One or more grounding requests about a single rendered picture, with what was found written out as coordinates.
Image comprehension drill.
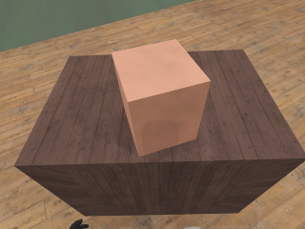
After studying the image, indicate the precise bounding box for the carton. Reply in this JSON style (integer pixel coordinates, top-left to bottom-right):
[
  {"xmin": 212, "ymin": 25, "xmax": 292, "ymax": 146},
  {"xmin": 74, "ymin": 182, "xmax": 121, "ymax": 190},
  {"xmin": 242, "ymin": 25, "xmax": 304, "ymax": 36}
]
[{"xmin": 112, "ymin": 39, "xmax": 211, "ymax": 156}]

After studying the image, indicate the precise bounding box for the left robot hand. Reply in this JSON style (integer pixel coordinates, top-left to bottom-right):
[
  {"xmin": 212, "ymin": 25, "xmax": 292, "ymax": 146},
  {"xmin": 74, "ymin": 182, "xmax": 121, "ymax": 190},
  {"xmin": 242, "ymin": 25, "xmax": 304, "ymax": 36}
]
[{"xmin": 69, "ymin": 219, "xmax": 89, "ymax": 229}]

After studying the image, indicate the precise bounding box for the pedestal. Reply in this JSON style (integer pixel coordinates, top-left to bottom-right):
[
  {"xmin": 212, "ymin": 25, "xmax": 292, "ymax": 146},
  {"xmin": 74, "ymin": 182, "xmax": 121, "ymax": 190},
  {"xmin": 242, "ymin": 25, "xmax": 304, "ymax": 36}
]
[{"xmin": 14, "ymin": 50, "xmax": 305, "ymax": 217}]

